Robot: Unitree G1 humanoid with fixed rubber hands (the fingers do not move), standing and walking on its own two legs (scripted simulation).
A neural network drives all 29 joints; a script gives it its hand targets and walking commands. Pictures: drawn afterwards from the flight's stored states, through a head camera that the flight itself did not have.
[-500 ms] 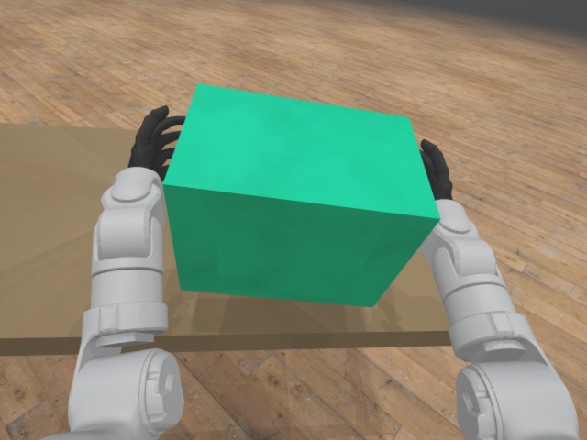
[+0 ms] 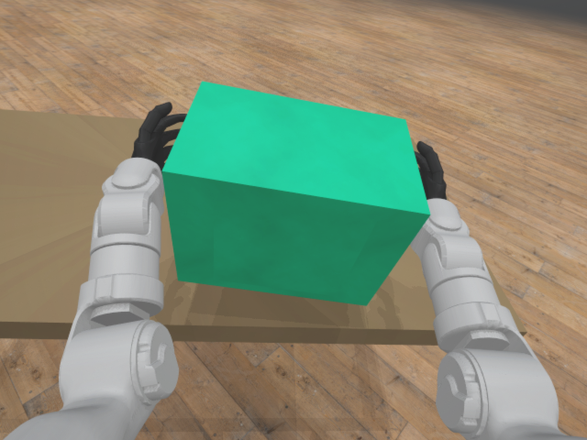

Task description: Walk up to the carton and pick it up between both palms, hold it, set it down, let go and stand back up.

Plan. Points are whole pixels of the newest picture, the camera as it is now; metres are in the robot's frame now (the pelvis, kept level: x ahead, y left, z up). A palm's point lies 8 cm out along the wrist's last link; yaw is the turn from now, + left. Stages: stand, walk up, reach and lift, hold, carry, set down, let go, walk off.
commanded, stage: set down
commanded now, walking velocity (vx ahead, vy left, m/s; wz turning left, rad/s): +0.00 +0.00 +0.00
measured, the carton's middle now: (290, 201) +0.41 +0.03 +0.17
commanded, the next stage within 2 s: none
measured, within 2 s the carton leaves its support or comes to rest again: neither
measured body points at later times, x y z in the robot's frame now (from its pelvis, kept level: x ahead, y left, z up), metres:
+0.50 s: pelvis +0.01 +0.00 +0.00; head -0.01 +0.03 +0.45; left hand +0.44 +0.21 +0.19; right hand +0.43 -0.16 +0.17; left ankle +0.01 +0.13 -0.75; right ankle -0.03 -0.12 -0.75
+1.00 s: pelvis +0.01 +0.01 +0.00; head +0.02 +0.03 +0.45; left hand +0.46 +0.21 +0.17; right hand +0.44 -0.16 +0.14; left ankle +0.01 +0.13 -0.75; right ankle -0.03 -0.12 -0.75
